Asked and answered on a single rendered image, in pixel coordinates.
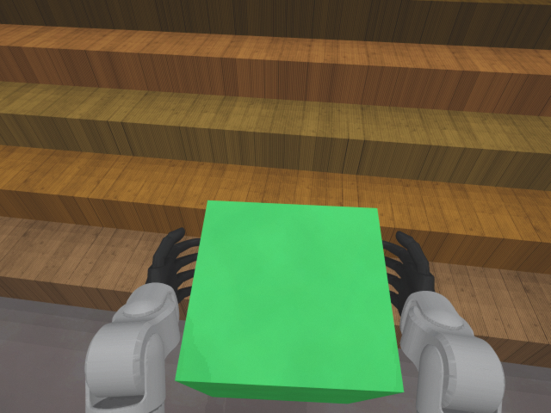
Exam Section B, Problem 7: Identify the right robot hand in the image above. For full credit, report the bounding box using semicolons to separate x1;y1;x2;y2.
382;231;435;316

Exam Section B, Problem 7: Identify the left robot forearm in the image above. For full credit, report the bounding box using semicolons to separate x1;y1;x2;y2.
84;282;180;413

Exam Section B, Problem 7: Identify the left robot hand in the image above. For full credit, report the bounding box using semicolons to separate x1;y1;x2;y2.
146;227;201;304

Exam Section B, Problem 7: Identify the right robot forearm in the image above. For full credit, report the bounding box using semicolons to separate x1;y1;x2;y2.
399;291;505;413

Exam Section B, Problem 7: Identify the carton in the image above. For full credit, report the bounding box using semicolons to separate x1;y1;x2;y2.
175;200;404;404

